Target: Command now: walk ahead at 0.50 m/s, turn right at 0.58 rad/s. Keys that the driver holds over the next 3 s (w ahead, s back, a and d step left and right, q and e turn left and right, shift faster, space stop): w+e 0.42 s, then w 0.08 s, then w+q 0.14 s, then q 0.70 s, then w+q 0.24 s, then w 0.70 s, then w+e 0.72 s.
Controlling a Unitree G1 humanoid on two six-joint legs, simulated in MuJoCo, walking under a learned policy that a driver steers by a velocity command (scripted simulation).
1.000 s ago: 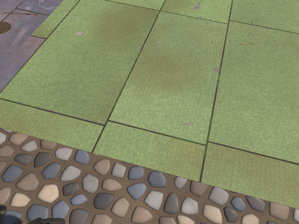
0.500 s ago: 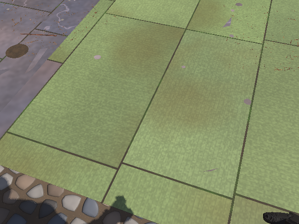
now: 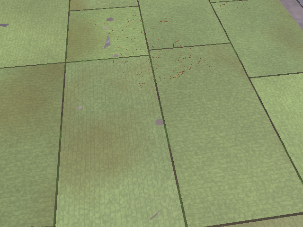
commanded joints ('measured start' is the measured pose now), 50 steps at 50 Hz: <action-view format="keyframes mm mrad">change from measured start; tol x32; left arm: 1 -102 37 3 -107 -2 -12 -18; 32 367 51 6 17 9 -34 52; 50 -74 66 11 -60 22 -28 55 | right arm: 1 -42 -185 -44 -54 17 -2 -4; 25 -376 -86 18 -206 3 -34 34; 33 54 -221 -36 -106 11 -31 50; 50 -66 -177 -31 -128 23 93 -34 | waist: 1 16 101 55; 8 182 -181 -440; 50 57 167 -112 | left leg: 1 0 284 -71 -65 385 146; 5 23 258 19 311 919 92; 8 -767 -34 -229 1135 -341 -20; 9 -864 22 -286 1153 -244 1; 23 -527 27 -246 339 399 -59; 30 -347 0 -191 214 231 74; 33 280 349 -990 36 -20 348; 40 -152 169 -485 80 865 261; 50 -176 121 -573 147 518 194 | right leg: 1 12 10 -39 -83 -16 -34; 6 635 157 -96 -193 -94 -167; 8 1118 -247 829 -409 -331 -441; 16 468 -55 291 -525 112 -296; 28 592 -95 308 -412 -13 -191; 31 546 8 189 -23 209 -123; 34 -65 129 126 531 -487 -6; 50 216 158 85 -137 -145 85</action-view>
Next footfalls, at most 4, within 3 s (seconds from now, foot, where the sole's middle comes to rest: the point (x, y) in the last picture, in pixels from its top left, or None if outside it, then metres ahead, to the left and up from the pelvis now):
0.12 right None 0.23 -0.13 -0.78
0.60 left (144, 210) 0.55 0.01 -0.78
1.10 right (190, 184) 0.65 -0.21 -0.78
1.52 left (137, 203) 0.58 0.04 -0.78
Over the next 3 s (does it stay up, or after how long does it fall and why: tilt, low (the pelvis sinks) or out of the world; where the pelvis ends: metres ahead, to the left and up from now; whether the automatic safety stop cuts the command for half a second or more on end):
stays up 1.32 0.12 -0.02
